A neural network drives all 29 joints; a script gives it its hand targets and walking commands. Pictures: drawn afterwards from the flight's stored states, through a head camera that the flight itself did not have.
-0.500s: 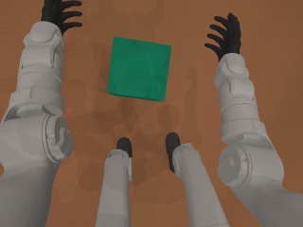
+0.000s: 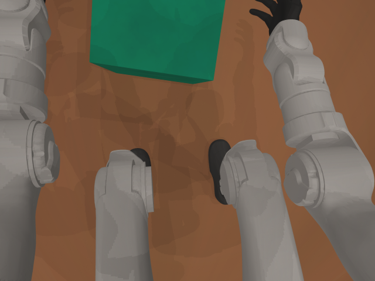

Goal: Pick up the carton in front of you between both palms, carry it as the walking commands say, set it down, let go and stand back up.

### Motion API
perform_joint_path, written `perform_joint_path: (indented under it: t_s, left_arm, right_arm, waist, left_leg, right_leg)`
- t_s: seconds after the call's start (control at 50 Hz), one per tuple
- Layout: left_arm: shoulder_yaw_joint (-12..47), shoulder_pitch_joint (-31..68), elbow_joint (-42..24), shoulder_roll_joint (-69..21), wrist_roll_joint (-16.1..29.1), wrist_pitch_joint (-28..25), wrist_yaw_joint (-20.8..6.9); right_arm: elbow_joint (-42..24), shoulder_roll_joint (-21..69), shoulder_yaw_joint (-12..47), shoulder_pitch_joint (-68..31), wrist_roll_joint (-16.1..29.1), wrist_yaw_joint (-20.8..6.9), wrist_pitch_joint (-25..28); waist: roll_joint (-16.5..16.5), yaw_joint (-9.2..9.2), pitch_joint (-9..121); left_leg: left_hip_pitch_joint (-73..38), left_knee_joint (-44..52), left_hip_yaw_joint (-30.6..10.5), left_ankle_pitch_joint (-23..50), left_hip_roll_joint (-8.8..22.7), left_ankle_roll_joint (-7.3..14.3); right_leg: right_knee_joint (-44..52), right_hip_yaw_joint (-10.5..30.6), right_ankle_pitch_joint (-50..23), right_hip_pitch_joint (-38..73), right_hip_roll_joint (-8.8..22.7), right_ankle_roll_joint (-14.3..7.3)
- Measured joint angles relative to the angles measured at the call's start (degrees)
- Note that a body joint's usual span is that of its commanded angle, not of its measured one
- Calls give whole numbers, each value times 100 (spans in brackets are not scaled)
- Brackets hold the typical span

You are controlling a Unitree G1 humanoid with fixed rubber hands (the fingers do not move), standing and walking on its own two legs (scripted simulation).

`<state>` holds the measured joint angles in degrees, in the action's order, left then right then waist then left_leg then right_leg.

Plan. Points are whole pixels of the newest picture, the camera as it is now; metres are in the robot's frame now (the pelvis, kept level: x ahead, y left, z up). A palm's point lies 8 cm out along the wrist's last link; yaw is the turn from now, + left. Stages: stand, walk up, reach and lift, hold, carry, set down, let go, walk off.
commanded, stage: reach and lift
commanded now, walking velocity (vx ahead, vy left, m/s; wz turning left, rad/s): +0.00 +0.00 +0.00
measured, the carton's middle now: (159, 28) +0.54 +0.05 -0.31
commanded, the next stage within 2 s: none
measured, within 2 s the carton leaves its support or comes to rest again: leaves its support in 1.04 s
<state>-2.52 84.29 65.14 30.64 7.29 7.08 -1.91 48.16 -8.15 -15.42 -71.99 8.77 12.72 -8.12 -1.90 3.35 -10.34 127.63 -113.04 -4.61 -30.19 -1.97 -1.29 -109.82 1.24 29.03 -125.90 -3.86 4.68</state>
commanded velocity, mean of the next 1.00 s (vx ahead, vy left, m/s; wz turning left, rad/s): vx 0.00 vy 0.00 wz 0.00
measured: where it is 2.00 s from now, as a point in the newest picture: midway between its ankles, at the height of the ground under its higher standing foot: (183, 187)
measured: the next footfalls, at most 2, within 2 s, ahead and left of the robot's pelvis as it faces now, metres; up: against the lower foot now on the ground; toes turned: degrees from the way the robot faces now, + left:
none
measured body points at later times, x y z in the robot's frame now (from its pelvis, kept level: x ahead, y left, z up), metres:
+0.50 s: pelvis +0.00 +0.00 -0.06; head +0.38 +0.05 +0.18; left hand +0.58 +0.22 -0.25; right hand +0.55 -0.14 -0.24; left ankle +0.10 +0.12 -0.40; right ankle +0.12 -0.13 -0.40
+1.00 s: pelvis +0.00 +0.00 -0.06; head +0.37 +0.06 +0.18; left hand +0.57 +0.20 -0.24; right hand +0.56 -0.11 -0.23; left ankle +0.10 +0.12 -0.40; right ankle +0.12 -0.13 -0.40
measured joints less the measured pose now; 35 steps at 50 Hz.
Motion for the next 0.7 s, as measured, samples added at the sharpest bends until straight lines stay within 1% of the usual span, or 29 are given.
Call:
perform_joint_path:
  t_s: [0.14, 0.2, 0.26, 0.34, 0.4, 0.6, 0.7]
  left_arm:
    - [205, 662, 669, 53, 48, -93, -3]
    - [337, 791, 760, 84, 125, -173, 35]
    - [442, 749, 687, 116, 255, -251, 105]
    - [563, 713, 615, 41, 355, -333, 193]
    - [593, 688, 547, -26, 394, -355, 248]
    - [565, 578, 694, -175, 365, -351, 234]
    - [651, 681, 732, -234, 371, -345, 224]
  right_arm:
    - [777, -91, -115, -716, -101, -112, 137]
    - [1019, -143, -106, -925, -60, -148, 254]
    - [1246, -267, 73, -1108, 85, -147, 351]
    - [1318, -411, 255, -1124, 350, -161, 484]
    - [1347, -423, 351, -1095, 424, -166, 520]
    - [1449, -247, 238, -968, 244, -154, 564]
    - [1438, -219, 332, -1082, 301, -145, 546]
  waist:
    - [-53, -1, -664]
    - [-101, -14, -968]
    - [-111, -20, -1266]
    - [-143, -68, -1360]
    - [-147, -114, -1308]
    - [-125, -100, -1001]
    - [-138, -103, -1092]
  left_leg:
    - [263, -632, 26, 0, 7, 42]
    - [313, -865, 44, -41, 39, 65]
    - [243, -1087, 90, -151, 105, 119]
    - [215, -1306, 100, -299, 145, 152]
    - [232, -1409, 102, -373, 159, 148]
    - [322, -1392, 67, -344, 118, 85]
    - [290, -1318, 64, -268, 129, 77]
  right_leg:
    - [-611, 1, 9, -235, -16, 70]
    - [-832, 4, 43, -283, -30, 93]
    - [-1038, 17, 124, -216, -38, 113]
    - [-1244, -1, 255, -192, -26, 113]
    - [-1348, -5, 318, -220, -28, 104]
    - [-1370, -45, 321, -315, 17, 40]
    - [-1300, -47, 239, -293, 4, 29]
